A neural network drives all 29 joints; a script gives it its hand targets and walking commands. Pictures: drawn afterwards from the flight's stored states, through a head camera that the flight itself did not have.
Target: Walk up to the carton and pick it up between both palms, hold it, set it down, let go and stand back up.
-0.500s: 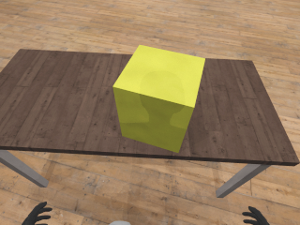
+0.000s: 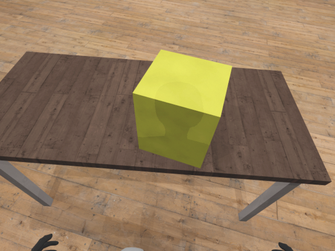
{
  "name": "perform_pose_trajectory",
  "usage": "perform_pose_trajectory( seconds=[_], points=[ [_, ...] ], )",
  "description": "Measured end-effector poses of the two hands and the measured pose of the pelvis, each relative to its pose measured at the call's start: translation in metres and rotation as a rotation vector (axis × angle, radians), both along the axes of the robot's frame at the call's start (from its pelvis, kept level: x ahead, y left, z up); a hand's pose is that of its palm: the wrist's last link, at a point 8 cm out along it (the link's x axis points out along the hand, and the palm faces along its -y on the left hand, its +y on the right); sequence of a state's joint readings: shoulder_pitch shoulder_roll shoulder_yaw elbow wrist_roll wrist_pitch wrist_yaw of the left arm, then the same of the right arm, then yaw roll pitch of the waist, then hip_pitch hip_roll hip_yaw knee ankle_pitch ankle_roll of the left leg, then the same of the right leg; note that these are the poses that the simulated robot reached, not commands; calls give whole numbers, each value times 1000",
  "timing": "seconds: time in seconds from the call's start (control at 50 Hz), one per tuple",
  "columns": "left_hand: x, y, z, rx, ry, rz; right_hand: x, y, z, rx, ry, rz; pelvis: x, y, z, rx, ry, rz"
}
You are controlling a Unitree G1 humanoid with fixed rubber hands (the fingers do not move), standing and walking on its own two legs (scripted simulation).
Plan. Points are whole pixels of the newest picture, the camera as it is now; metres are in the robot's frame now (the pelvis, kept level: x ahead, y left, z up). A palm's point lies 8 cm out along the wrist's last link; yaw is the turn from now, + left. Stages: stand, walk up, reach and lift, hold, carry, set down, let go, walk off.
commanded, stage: walk up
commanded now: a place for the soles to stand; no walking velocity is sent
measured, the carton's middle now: (181, 111) +0.49 -0.03 +0.01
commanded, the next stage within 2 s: none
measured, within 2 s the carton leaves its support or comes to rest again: neither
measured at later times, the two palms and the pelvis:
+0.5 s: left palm out of the picture +0.09 +0.31 -0.10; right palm out of the picture +0.12 -0.31 -0.11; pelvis +0.01 +0.00 +0.00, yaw +1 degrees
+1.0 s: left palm out of the picture +0.07 +0.31 -0.11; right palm out of the picture +0.13 -0.31 -0.11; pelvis +0.01 -0.01 +0.00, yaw +1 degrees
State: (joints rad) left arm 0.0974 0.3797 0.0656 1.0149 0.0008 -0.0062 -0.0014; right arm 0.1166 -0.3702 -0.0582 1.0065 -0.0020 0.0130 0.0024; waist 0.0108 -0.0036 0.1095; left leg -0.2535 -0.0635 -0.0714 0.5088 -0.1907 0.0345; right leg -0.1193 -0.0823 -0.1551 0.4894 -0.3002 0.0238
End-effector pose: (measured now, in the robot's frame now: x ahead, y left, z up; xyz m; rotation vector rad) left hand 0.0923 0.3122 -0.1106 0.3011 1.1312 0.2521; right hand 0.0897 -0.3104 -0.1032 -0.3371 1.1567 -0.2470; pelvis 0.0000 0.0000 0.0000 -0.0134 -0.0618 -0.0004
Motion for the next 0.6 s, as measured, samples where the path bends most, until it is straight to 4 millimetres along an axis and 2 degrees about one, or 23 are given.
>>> perform_pose_trajectory(
  seconds=[0.1, 0.28, 0.36, 0.46, 0.6],
  points=[
    [7, 2, 2, -7, -13, 0, 1, 7, 1, 7, 3, 1, 2, 1, 2, 6, 13, 1],
    [-11, -1, 5, 9, 39, 13, 23, 8, 2, 22, -30, 17, 8, -4, 6, 3, 27, -2],
    [-13, -3, 5, 12, 39, 22, 31, 6, 0, 25, -45, 19, 11, -5, 4, 2, 21, 1],
    [-6, -5, 6, 12, 15, 24, 35, 4, -2, 23, -47, 25, 13, -4, 2, -1, 12, 7],
    [11, 1, 5, 12, -29, 15, 30, 5, -3, 8, -30, 25, 13, 0, -1, 3, 3, 15]
  ],
)
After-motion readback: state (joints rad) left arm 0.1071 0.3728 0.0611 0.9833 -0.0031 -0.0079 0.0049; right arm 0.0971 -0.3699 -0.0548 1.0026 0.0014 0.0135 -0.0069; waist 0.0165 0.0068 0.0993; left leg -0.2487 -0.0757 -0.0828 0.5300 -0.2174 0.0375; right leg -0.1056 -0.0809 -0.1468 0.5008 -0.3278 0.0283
